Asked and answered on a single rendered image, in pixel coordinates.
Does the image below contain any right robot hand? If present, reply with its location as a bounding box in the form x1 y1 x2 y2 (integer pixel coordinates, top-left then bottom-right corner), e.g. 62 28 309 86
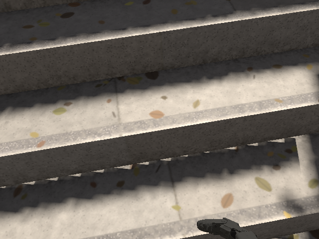
196 217 257 239

